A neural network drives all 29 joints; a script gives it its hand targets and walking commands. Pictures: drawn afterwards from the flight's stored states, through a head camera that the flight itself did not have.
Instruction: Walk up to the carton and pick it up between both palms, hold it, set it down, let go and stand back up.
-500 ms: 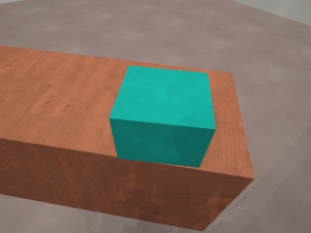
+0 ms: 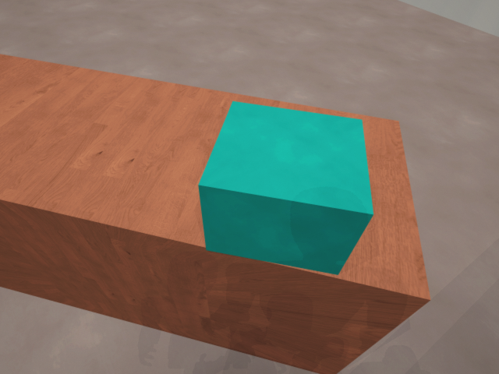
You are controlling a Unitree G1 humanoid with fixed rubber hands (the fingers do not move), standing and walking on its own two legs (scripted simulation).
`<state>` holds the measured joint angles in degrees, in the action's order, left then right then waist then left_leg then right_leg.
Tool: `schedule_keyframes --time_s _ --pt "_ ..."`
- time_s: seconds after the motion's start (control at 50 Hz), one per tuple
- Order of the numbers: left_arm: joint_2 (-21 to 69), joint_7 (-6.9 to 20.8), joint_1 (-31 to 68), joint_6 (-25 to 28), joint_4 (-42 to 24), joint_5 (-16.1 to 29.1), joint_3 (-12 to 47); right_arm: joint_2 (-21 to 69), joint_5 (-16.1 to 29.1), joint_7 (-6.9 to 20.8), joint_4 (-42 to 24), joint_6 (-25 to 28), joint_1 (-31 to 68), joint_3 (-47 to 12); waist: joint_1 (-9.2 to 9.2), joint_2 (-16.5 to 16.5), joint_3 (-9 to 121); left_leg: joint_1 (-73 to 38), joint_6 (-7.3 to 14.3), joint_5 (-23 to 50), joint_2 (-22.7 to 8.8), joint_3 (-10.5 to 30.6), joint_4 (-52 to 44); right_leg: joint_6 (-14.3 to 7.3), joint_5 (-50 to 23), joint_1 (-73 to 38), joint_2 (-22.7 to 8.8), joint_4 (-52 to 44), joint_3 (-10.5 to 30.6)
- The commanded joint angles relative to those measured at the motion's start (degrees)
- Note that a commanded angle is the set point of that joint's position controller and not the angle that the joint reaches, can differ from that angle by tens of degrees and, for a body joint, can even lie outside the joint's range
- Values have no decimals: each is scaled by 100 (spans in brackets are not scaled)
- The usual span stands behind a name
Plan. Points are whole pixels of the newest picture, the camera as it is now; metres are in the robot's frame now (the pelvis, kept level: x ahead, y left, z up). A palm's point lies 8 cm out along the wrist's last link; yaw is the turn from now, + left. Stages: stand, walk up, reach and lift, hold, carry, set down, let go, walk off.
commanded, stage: walk up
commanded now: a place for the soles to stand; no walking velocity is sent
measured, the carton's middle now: (283, 185) +0.45 -0.05 +0.04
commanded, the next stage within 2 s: stand in 0.22 s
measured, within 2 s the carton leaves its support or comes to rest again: neither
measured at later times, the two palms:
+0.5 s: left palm out of the picture +0.03 +0.26 -0.14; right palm out of the picture +0.04 -0.23 -0.13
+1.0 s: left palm (123, 362) +0.17 +0.22 -0.10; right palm out of the picture +0.12 -0.25 -0.11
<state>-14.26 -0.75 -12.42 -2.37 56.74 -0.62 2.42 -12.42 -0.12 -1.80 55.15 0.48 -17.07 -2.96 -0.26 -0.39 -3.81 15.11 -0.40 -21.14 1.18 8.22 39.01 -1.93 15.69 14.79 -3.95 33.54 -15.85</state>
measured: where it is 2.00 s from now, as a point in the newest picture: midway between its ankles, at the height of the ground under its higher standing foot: outside the picture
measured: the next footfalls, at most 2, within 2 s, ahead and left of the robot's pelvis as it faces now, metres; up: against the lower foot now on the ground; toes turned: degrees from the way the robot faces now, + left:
none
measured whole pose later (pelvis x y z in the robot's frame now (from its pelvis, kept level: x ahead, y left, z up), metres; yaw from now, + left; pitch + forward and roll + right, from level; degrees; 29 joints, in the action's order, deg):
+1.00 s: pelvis -0.01 -0.02 -0.02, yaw -7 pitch -6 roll +0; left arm -13.0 0.3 -4.7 -34.6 21.7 -4.5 -8.1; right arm -11.2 1.3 0.0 42.1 -2.7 -3.5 -5.0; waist -1.0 3.5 -10.5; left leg 13.5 -2.3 -24.3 -2.5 1.2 44.0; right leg -3.8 18.9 18.1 0.4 42.7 -6.9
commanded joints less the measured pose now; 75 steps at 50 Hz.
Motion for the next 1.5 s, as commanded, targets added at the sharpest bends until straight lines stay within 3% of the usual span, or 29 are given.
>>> schedule_keyframes --time_s 0.0,0.04,0.06,0.14,0.2,0.3,0.32,0.48,0.58,0.62,0.64,0.66,0.68,0.72,0.74,0.78,0.8,0.88,0.94,0.96,1.02,1.08,1.12,1.16,1.24,1.26,1.32,1.4,1.48 --pt "-805 -4 -140 86 -268 -6 -144 -871 1 -28 -260 78 -485 195 5 -75 161 913 280 1342 -367 364 -931 -276 411 -758 -760 -907 1009" --pt "-805 -3 -279 95 -228 -27 -121 -936 27 -10 -262 63 -244 217 -58 -462 -113 1135 330 1106 -294 418 -1014 -248 648 -688 -701 -982 1044" --pt "-928 -3 -267 97 -246 -17 -166 -899 34 -7 -247 58 -299 214 -62 -226 -95 1093 327 1103 -288 434 -997 -260 802 -621 -745 -1024 1121" --pt "-864 3 -197 125 -167 -11 -125 -948 34 -8 -239 80 -358 210 12 -3 -178 997 273 1317 -309 406 -1034 -224 537 -593 -767 -1048 989" --pt "-814 17 -251 127 -206 -5 -94 -992 12 -5 -307 118 -285 232 -1 -338 -5 942 358 1561 -323 633 -1027 -201 188 -753 -673 -857 893" --pt "-802 3 -365 96 -231 -22 -95 -963 62 -31 -293 72 -248 232 -92 -352 154 1128 431 1175 -387 945 -1324 -214 302 -950 -485 -676 926" --pt "-788 -9 -345 112 -198 -26 -97 -980 46 -30 -302 76 -133 251 -96 -540 -16 1214 422 1264 -355 887 -1275 -183 188 -995 -525 -718 946" --pt "-894 -11 -364 108 -220 -60 -160 -999 39 -54 -247 61 -341 260 7 -48 101 1039 348 1493 -249 647 -971 -239 -11 -928 -758 -858 908" --pt "-917 0 -392 83 -189 -39 -167 -977 21 -57 -261 33 -250 256 -8 -248 -156 1100 342 1262 -234 671 -950 -258 517 -633 -787 -921 934" --pt "-842 10 -391 81 -156 -53 -134 -979 39 -47 -266 50 -318 246 -6 -172 -64 1159 367 1446 -314 782 -1151 -231 74 -834 -643 -690 817" --pt "-1900 -13 3314 -955 -2706 288 -723 -386 -744 129 -929 347 3621 1097 319 -131 699 2410 -156 126 -332 -565 -338 -124 1107 320 162 1052 950" --pt "-1515 -136 2434 -1785 -2379 282 -524 -744 -1028 314 -399 120 2842 1202 361 18 398 3281 -121 -948 -316 -692 -147 -112 1311 -105 78 1514 1051" --pt "-1208 -170 2262 -2320 -2630 278 -516 -897 -851 464 -724 -53 2783 1038 276 -52 864 3462 -104 -655 -380 -741 -78 -114 939 -333 11 1668 1102" --pt "-983 -160 1881 -2902 -3424 209 -716 -970 -616 642 -911 -183 2377 900 28 -400 1472 2781 -247 40 -480 -831 112 -105 550 -239 121 1697 1107" --pt "-775 -179 1587 -3086 -3780 185 -721 -1185 -517 670 -971 -203 2266 847 122 -735 1581 2591 -288 265 -645 -618 -158 -136 296 -565 295 1792 956" --pt "-682 -175 764 -3231 -3986 -21 -895 -1368 -191 640 -688 -71 1710 628 199 -994 1425 1649 -415 2192 -732 -526 -135 -147 -464 -631 511 1565 829" --pt "-590 -121 417 -3263 -4080 -81 -952 -1366 -76 590 -745 13 1601 526 188 -768 1454 1194 -444 2823 -609 -590 -16 -161 -825 -639 561 1299 830" --pt "-831 69 -213 -3395 -3621 -408 -1361 -1068 181 220 -1049 -220 1396 79 -179 67 392 1436 -117 1140 -176 -1131 -495 -92 -648 -1667 200 101 1435" --pt "-1132 35 -50 -3299 -3840 -584 -1665 -654 179 78 -1990 -231 1512 -45 -506 164 159 1859 40 898 -90 -1313 -613 67 -310 -1904 43 -253 1870" --pt "-1160 54 22 -3254 -3704 -579 -1719 -440 141 39 -2215 -227 1480 -105 -524 376 144 1894 52 733 -105 -1353 -598 118 -1 -1872 -81 -434 2058" --pt "-1270 69 648 -2876 -4077 -440 -1636 -71 29 -41 -2779 -188 1376 62 -407 -9 361 1971 20 286 -211 -1441 -693 194 627 -1661 -334 -601 2318" --pt "-1337 2 1085 -2487 -4519 -252 -1619 174 -91 -19 -3268 -117 1422 174 -497 -126 562 2166 77 -22 -336 -1489 -811 122 1083 -1685 -220 -567 2243" --pt "-1375 52 1085 -2266 -4539 44 -1552 191 -211 -76 -3528 -48 1192 283 -393 60 849 2229 106 86 -345 -1488 -676 162 803 -1861 -392 -565 2445" --pt "-1351 124 936 -2174 -4536 219 -1398 140 -204 -173 -3575 -40 1018 429 -229 42 1034 2110 115 225 -418 -1450 -819 170 291 -1953 -258 -436 2210" --pt "-1363 127 363 -1931 -4863 336 -1318 120 5 -263 -3260 176 606 252 -265 -399 852 1776 68 700 -346 -1433 -1117 167 -566 -2328 -57 -393 1897" --pt "-1230 113 209 -1907 -4907 378 -1227 41 -29 -248 -3067 216 494 349 -126 -521 824 1576 23 1006 -349 -1424 -1246 121 -795 -2307 65 -430 1765" --pt "-1319 126 -200 -1812 -4699 392 -1313 -43 3 -280 -3176 325 504 385 -248 -192 613 1138 48 1377 -253 -1457 -1427 217 -972 -2355 235 -670 1611" --pt "-1231 211 -228 -1637 -4672 460 -1217 59 -46 -277 -3236 368 340 366 -215 26 358 766 101 1702 -172 -1503 -1800 252 -1105 -2336 279 -1045 1544" --pt "-1314 148 -122 -1291 -4860 479 -1226 67 94 -182 -3591 469 420 342 -352 -207 363 524 77 1771 -149 -1495 -1937 202 -851 -2283 337 -1211 1529"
